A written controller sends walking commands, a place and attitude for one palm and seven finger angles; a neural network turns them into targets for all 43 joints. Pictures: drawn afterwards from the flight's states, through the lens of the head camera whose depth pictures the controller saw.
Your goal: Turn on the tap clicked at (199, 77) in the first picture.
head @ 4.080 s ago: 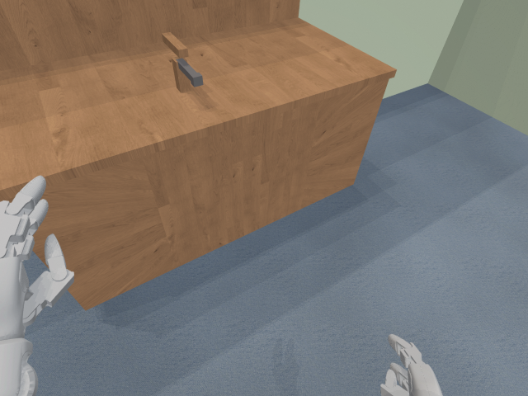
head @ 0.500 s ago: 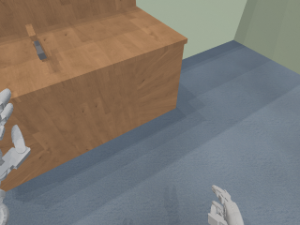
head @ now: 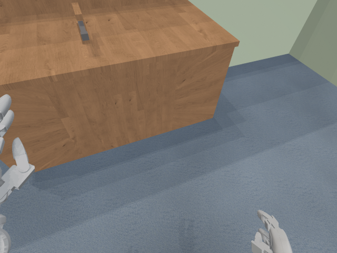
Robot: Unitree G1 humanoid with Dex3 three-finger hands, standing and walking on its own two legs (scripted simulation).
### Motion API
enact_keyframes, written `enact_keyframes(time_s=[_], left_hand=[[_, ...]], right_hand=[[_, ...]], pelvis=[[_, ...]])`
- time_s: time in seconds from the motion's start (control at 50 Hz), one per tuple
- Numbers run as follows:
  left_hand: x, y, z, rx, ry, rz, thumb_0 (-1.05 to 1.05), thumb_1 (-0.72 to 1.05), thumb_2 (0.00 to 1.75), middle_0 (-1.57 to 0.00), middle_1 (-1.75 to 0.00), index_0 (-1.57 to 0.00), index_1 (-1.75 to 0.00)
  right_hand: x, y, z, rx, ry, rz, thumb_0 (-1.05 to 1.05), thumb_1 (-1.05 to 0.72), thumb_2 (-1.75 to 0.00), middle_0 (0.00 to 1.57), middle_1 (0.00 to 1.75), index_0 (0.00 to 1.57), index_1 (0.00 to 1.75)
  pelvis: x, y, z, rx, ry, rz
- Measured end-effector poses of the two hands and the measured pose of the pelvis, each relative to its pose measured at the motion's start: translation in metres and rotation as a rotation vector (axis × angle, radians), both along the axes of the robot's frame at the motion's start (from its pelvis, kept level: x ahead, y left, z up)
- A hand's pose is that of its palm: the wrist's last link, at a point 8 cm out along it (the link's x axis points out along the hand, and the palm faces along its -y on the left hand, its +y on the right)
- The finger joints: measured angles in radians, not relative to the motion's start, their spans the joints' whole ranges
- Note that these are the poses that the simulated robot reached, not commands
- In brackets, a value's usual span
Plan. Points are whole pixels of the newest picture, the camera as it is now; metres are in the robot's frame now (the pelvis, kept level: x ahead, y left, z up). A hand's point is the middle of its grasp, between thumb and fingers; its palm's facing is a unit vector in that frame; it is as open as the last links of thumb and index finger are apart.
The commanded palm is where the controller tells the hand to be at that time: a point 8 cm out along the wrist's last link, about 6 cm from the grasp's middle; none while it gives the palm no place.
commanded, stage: take the last steps up to it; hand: left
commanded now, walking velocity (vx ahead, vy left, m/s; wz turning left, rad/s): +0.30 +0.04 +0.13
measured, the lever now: (84, 35) +0.90 +0.41 +0.05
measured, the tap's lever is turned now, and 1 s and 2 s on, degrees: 0 0 0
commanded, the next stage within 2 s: none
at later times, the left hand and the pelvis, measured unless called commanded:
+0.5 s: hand (46, 171) +0.20 +0.21 +0.18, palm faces +0.43 -0.82 -0.39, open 7.4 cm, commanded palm +0.14 +0.26 +0.19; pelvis +0.00 -0.03 +0.01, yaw +3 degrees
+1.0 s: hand (48, 119) +0.29 +0.24 +0.20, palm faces +0.44 -0.77 -0.47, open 7.4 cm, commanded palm +0.23 +0.28 +0.19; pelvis +0.09 -0.01 +0.01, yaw +4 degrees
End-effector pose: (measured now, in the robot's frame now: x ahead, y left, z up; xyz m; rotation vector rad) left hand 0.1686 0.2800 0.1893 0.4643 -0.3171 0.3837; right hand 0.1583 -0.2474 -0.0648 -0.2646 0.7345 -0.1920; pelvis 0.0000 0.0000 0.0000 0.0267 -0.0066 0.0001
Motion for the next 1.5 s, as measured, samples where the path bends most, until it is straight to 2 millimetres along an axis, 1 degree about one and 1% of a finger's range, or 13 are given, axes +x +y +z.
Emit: enact_keyframes(time_s=[0.14,0.26,0.4,0.48,0.58,0.68,0.8,0.9,1.0,1.16,1.24,1.34,1.5], left_hand=[[-0.029,0.014,0.018,0.001,-0.074,0.034,0.02,0.89,0.90,-0.21,-0.30,-0.21,-0.30],[-0.034,0.013,0.018,0.014,-0.020,0.062,0.02,0.89,0.90,-0.20,-0.30,-0.21,-0.30],[-0.020,-0.013,-0.004,0.021,0.085,0.070,0.02,0.89,0.90,-0.20,-0.30,-0.21,-0.30],[-0.009,-0.029,0.003,-0.002,0.043,0.022,0.02,0.89,0.90,-0.21,-0.30,-0.21,-0.30],[0.006,-0.024,0.014,0.054,0.041,0.017,0.02,0.88,0.90,-0.21,-0.30,-0.21,-0.30],[0.025,-0.003,0.011,0.056,0.017,0.045,0.02,0.88,0.90,-0.21,-0.30,-0.21,-0.30],[0.060,0.015,-0.005,0.027,-0.031,0.039,0.02,0.89,0.90,-0.21,-0.30,-0.21,-0.30],[0.078,0.008,0.012,0.056,-0.037,0.001,0.02,0.89,0.90,-0.21,-0.30,-0.21,-0.30],[0.078,-0.006,0.031,0.126,-0.014,0.009,0.02,0.89,0.90,-0.21,-0.30,-0.21,-0.30],[0.103,-0.019,-0.001,0.052,0.080,0.159,0.01,0.89,0.90,-0.21,-0.30,-0.21,-0.30],[0.128,-0.031,-0.012,-0.037,0.100,0.140,0.02,0.89,0.90,-0.21,-0.30,-0.21,-0.30],[0.161,-0.040,0.005,0.022,0.068,0.046,0.02,0.88,0.90,-0.21,-0.30,-0.21,-0.30],[0.196,-0.009,0.016,0.101,-0.048,0.021,0.02,0.88,0.90,-0.21,-0.30,-0.21,-0.30]], right_hand=[[-0.008,0.054,0.005,0.099,-0.006,0.119,0.01,-0.90,-0.89,0.20,0.30,0.20,0.30],[-0.012,0.069,-0.002,0.156,0.018,0.147,0.01,-0.90,-0.89,0.21,0.30,0.20,0.30],[-0.009,0.036,-0.025,0.149,0.045,0.133,0.01,-0.90,-0.89,0.21,0.30,0.20,0.30],[-0.008,0.005,-0.024,0.090,0.099,0.098,0.01,-0.90,-0.89,0.21,0.30,0.20,0.30],[0.002,-0.024,-0.012,0.022,0.109,0.030,0.02,-0.90,-0.89,0.20,0.30,0.20,0.30],[0.025,-0.023,-0.009,-0.024,0.104,0.018,0.02,-0.91,-0.89,0.20,0.30,0.19,0.30],[0.064,0.011,-0.015,0.011,0.027,0.017,0.02,-0.91,-0.89,0.20,0.30,0.19,0.30],[0.087,0.050,-0.011,0.118,0.002,0.088,0.01,-0.91,-0.89,0.20,0.30,0.19,0.30],[0.103,0.065,-0.015,0.194,0.013,0.130,0.01,-0.90,-0.89,0.20,0.30,0.20,0.30],[0.139,0.025,-0.046,0.174,0.085,0.155,0.01,-0.90,-0.89,0.21,0.30,0.20,0.30],[0.157,-0.007,-0.032,0.095,0.108,0.134,0.02,-0.90,-0.89,0.21,0.30,0.20,0.30],[0.182,-0.034,-0.008,0.016,0.076,0.081,0.02,-0.90,-0.89,0.20,0.30,0.20,0.30],[0.223,-0.023,-0.001,-0.028,0.012,0.024,0.01,-0.91,-0.89,0.20,0.30,0.19,0.30]], pelvis=[[-0.012,0.005,0.013,-0.059,-0.003,0.057],[-0.017,0.000,0.017,-0.066,0.018,0.059],[-0.014,-0.021,0.004,-0.044,0.024,0.050],[-0.003,-0.026,0.008,-0.024,0.015,0.064],[0.016,-0.024,0.013,-0.003,0.018,0.066],[0.040,-0.011,0.008,-0.003,0.007,0.072],[0.062,0.005,-0.008,0.000,-0.020,0.055],[0.073,0.002,0.002,-0.024,-0.002,0.067],[0.093,-0.007,0.009,-0.036,0.018,0.067],[0.129,-0.034,-0.003,-0.018,0.004,0.089],[0.146,-0.038,0.007,0.002,0.005,0.088],[0.167,-0.039,0.014,0.009,0.019,0.091],[0.213,-0.015,-0.002,-0.007,0.005,0.069]])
